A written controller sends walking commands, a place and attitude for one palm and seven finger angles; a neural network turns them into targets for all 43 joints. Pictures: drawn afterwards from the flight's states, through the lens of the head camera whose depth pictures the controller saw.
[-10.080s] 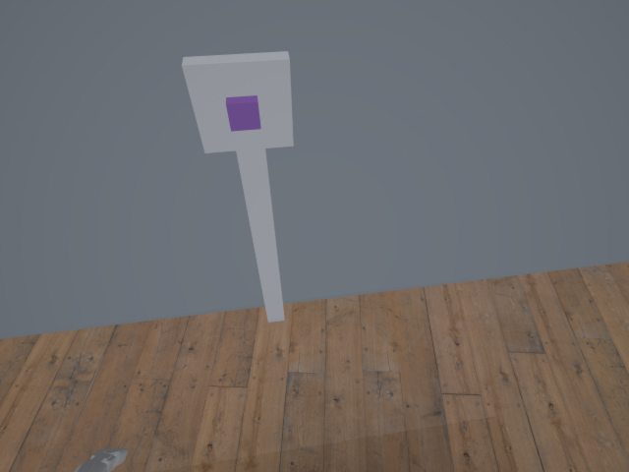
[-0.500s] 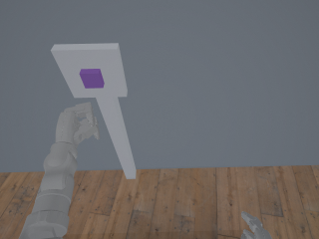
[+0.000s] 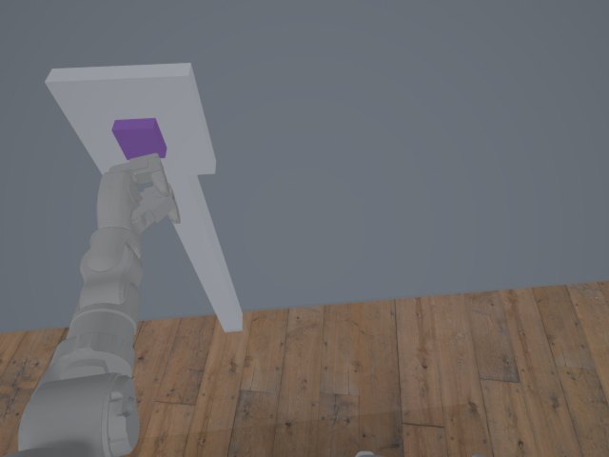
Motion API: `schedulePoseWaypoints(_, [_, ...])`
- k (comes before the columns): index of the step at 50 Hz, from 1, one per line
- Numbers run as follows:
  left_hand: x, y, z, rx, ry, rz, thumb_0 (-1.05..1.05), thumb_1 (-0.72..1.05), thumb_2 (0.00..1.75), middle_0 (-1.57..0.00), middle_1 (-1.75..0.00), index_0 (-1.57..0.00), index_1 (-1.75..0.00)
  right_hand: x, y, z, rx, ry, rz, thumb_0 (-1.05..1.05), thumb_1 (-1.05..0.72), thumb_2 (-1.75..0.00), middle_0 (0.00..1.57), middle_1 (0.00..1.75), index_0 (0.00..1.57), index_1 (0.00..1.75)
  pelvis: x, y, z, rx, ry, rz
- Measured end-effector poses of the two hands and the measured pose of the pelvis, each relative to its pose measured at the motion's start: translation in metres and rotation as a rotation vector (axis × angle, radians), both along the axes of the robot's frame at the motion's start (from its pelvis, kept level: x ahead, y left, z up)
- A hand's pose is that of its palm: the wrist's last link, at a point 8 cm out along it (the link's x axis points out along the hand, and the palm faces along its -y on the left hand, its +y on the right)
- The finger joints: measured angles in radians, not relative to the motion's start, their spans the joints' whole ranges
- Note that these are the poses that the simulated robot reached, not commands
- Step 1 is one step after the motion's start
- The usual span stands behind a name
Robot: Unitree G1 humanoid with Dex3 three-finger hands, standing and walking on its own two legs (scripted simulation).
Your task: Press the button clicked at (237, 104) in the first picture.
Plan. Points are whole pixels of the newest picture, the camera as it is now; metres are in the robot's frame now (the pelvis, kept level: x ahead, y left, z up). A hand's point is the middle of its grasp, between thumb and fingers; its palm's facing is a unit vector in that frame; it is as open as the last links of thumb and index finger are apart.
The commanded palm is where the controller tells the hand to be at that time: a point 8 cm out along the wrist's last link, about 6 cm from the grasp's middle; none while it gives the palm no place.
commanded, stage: aim a knuckle at the button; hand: left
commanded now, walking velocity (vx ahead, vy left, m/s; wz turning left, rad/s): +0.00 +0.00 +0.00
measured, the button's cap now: (141, 137) +0.52 +0.23 +0.12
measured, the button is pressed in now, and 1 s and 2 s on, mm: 0 0 13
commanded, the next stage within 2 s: press the button with the knuckle in 0.56 s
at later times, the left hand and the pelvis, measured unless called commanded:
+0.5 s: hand (163, 209) +0.42 +0.18 +0.09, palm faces +0.09 -1.00 -0.01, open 3.1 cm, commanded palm +0.38 +0.23 +0.09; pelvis +0.00 +0.00 +0.00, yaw +0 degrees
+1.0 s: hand (171, 189) +0.45 +0.18 +0.09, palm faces +0.09 -1.00 -0.02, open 3.1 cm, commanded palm +0.42 +0.23 +0.09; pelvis +0.00 +0.00 +0.00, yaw +0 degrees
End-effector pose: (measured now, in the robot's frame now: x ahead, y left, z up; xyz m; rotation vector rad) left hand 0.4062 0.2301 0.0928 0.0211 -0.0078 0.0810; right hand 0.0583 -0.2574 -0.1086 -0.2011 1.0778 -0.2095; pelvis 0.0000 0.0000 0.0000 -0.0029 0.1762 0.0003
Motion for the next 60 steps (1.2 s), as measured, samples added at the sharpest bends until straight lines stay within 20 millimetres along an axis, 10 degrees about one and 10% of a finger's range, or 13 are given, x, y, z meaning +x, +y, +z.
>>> schedulePoseWaypoints(33, [-0.018, 0.003, -0.001, -0.007, -0.023, -0.001, 0.02, 0.9, 0.9, -1.3, -1.5, -1.3, -1.5, 0.031, 0.01, 0.005, 0.004, -0.075, 0.048, 0.01, -0.9, -0.9, 0.2, 0.3, 0.2, 0.3, -0.003, 0.005, -0.001, -0.008, -0.013, 0.013])
schedulePoseWaypoints(60, [0.028, 0.008, -0.003, -0.01, 0.01, 0.014, 0.02, 0.9, 0.9, -1.3, -1.5, -1.3, -1.5, -0.028, -0.002, -0.004, -0.017, 0.107, -0.04, 0.01, -0.9, -0.9, 0.2, 0.3, 0.2, 0.3, 0.001, 0.002, -0.005, -0.01, 0.039, -0.002])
